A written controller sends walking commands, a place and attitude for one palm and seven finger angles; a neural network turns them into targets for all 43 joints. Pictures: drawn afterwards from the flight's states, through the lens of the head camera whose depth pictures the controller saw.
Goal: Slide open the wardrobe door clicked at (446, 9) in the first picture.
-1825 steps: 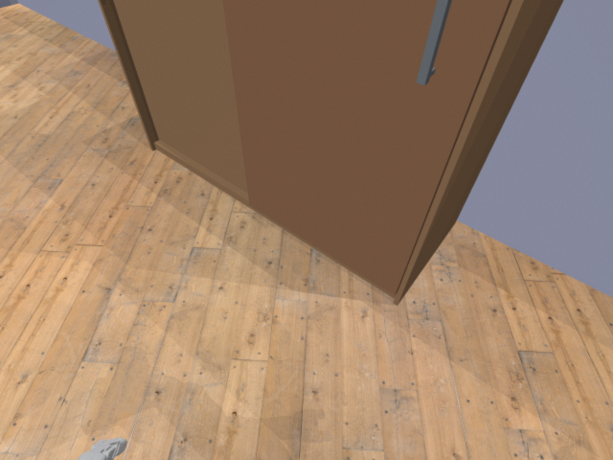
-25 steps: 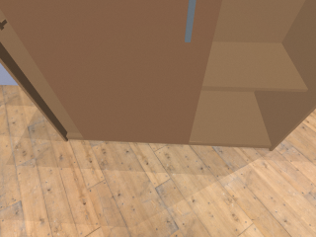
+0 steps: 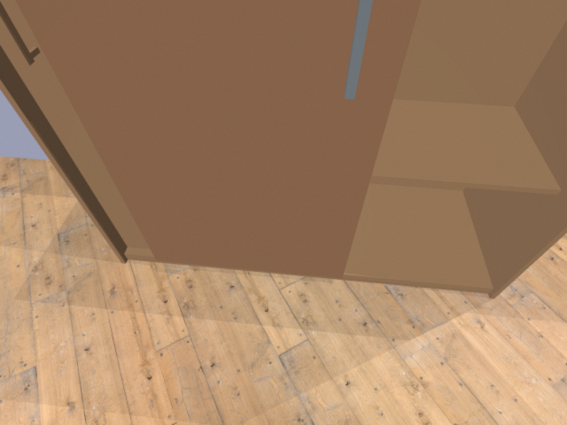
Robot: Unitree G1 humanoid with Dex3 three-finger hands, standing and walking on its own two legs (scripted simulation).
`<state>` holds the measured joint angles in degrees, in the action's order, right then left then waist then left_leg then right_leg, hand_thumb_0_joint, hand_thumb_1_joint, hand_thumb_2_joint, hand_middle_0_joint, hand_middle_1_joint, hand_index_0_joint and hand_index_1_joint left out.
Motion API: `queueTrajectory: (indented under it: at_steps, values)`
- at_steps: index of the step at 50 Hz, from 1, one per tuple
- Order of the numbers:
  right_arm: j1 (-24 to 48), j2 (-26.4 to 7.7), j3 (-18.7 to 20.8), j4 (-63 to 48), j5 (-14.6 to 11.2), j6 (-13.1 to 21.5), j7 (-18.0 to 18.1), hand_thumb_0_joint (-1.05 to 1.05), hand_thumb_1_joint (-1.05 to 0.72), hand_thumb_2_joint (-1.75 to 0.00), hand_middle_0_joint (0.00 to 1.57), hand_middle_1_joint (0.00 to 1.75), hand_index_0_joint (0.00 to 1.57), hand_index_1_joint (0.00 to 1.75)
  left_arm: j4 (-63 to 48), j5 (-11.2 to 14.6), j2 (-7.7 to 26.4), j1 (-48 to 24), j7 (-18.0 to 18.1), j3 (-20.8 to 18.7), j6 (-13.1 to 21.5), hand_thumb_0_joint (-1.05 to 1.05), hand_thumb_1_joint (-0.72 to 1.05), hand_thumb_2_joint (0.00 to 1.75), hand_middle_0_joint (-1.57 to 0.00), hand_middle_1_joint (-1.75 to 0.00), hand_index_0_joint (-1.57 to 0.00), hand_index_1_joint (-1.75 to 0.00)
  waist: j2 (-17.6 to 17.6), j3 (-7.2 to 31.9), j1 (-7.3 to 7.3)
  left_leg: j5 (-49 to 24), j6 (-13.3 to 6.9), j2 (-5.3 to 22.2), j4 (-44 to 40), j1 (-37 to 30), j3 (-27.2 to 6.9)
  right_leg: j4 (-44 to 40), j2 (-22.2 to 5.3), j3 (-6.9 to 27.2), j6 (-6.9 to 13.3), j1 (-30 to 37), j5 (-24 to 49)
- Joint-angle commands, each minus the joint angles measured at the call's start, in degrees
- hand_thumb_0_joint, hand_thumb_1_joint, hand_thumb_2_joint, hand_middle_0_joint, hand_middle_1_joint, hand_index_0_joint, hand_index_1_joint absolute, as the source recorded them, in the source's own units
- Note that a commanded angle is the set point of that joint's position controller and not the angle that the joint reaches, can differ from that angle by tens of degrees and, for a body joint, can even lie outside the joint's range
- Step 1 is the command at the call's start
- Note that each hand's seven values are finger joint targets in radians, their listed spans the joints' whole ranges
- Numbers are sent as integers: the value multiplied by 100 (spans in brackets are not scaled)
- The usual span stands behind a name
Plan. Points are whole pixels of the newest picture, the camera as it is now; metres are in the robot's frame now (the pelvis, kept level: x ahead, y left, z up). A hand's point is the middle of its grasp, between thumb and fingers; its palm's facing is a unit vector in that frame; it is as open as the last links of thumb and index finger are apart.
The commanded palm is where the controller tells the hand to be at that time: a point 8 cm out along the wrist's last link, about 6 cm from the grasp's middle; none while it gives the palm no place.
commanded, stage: let the arm hang, fingers relaxed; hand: right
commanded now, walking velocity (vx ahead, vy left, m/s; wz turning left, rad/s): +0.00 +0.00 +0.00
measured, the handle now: (357, 40) +0.71 -0.07 +0.19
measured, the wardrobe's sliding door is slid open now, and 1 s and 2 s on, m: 0.58 0.58 0.58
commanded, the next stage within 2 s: look to check the result in 0.04 s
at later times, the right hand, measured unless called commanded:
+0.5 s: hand out of the picture +0.02 -0.17 -0.18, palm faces -0.02 +0.98 -0.19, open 7.4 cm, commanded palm none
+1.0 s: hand out of the picture +0.03 -0.17 -0.18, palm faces -0.02 +0.98 -0.19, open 7.4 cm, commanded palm none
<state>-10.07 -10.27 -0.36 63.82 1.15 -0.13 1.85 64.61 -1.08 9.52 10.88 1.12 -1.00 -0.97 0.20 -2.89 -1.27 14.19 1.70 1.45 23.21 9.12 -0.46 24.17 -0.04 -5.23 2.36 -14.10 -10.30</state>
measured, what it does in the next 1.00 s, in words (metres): stands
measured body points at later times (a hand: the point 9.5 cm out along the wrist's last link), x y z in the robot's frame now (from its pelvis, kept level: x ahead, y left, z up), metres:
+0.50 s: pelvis +0.02 +0.00 +0.00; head +0.04 -0.01 +0.45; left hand +0.04 +0.23 -0.16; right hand +0.03 -0.22 -0.16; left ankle -0.02 +0.14 -0.74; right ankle +0.03 -0.09 -0.74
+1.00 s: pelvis +0.02 +0.00 +0.00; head +0.04 +0.00 +0.45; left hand +0.03 +0.23 -0.16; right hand +0.04 -0.23 -0.16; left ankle -0.02 +0.14 -0.74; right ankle +0.03 -0.09 -0.74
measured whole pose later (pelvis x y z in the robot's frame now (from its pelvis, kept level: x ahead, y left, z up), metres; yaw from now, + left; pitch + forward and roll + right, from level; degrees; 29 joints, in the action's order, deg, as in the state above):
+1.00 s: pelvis +0.02 +0.00 +0.00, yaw +0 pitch -1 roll +0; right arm -12.8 -9.5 -0.4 65.8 1.0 -0.1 2.1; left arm 66.5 -0.8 9.0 12.0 1.6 -0.5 -0.5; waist 0.6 -3.0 -0.9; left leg 14.8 1.8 1.6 20.7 5.0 -0.8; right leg 22.6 0.1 -5.6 2.2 -10.3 -11.5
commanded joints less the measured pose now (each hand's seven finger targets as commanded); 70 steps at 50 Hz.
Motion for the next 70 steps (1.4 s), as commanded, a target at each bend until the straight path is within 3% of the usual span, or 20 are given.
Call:
queueTrajectory:
  at_steps: [1,5,13,17,19,20,24,30,34,35,42,47,53,70]
  values:
    - [-431,-628,87,-103,-4,74,42,0,-90,-90,20,30,20,30,-137,5,635,227,24,-90,102,0,90,90,-20,-30,-20,-30,-60,253,59,-584,-273,433,-426,267,-292,-482,-694,716,-17,557,562]
    - [-480,-634,89,-86,-5,96,53,0,-90,-90,20,30,20,30,-119,19,657,235,31,-90,113,0,90,90,-20,-30,-20,-30,73,365,60,-898,-255,450,-435,186,-298,-374,-713,672,-17,749,970]
    - [-513,-594,68,-4,-18,86,56,0,-90,-90,20,30,20,30,-41,19,644,181,47,-66,105,0,90,90,-20,-30,-20,-30,-88,192,46,-767,-250,455,-533,208,-303,-457,-710,641,-33,785,849]
    - [-562,-572,64,45,-16,78,56,0,-90,-90,20,30,20,30,-30,22,631,170,50,-65,96,0,90,90,-20,-30,-20,-30,29,83,51,-659,-251,446,-569,251,-302,-491,-701,654,-29,764,715]
    - [-596,-558,66,57,-16,84,56,0,-90,-90,20,30,20,30,-14,18,625,182,59,-58,110,0,90,90,-20,-30,-20,-30,-50,165,55,-818,-257,456,-550,178,-310,-465,-708,632,-22,819,890]
    - [-653,-587,70,60,-9,99,62,0,-90,-90,20,30,20,30,-33,34,652,240,58,-66,118,0,90,90,-20,-30,-20,-30,100,330,56,-943,-253,459,-532,95,-305,-402,-718,647,-12,904,1046]
    - [-613,-540,66,84,-21,77,61,0,-90,-90,20,30,20,30,3,19,622,226,70,-52,117,0,90,90,-20,-30,-20,-30,-53,115,55,-784,-250,450,-553,161,-294,-487,-715,636,-19,821,926]
    - [-688,-553,68,89,-11,91,70,0,-90,-90,20,30,20,30,8,31,629,280,70,-62,121,0,90,90,-20,-30,-20,-30,98,219,62,-940,-252,456,-546,99,-301,-431,-722,630,-9,906,1074]
    - [-652,-538,73,92,-23,77,68,0,-90,-90,20,30,20,30,31,22,599,273,80,-49,130,0,90,90,-20,-30,-20,-30,-13,87,64,-888,-251,457,-552,117,-284,-483,-721,616,-13,857,1061]
    - [-695,-562,81,83,-12,90,70,0,-90,-90,20,30,20,30,25,32,629,327,76,-53,134,0,90,90,-20,-30,-20,-30,48,226,68,-975,-253,459,-545,39,-292,-441,-725,626,-8,908,1156]
    - [-636,-534,77,73,-19,68,64,0,-90,-90,20,30,20,30,44,19,592,335,77,-45,126,0,90,90,-20,-30,-20,-30,-41,-30,65,-698,-251,442,-592,133,-293,-549,-709,631,-20,768,862]
    - [-668,-524,83,65,-23,82,67,0,-90,-90,20,30,20,30,45,18,588,380,79,-55,139,0,90,90,-20,-30,-20,-30,-3,152,62,-826,-253,460,-567,67,-289,-501,-706,634,-7,873,1014]
    - [-640,-525,87,75,-21,63,65,0,-90,-90,20,30,20,30,58,21,573,405,82,-46,127,0,90,90,-20,-30,-20,-30,-50,-28,59,-644,-254,444,-587,136,-272,-571,-712,636,-15,771,831]
    - [-759,-510,85,91,-8,77,73,0,-90,-90,20,30,20,30,31,34,570,426,82,-71,117,0,90,90,-20,-30,-20,-30,63,38,62,-716,-263,440,-604,203,-318,-487,-720,609,-18,854,831]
